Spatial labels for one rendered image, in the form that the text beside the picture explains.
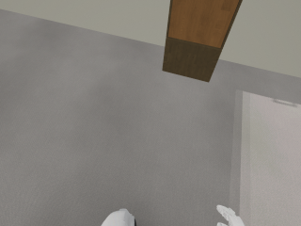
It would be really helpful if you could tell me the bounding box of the cupboard door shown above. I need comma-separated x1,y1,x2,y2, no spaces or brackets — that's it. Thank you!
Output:
168,0,239,48

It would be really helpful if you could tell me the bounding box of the robot right hand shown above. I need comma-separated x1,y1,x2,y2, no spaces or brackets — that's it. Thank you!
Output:
216,204,245,226

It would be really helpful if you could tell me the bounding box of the left robot thigh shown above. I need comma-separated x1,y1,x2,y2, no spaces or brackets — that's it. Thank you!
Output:
101,210,135,226

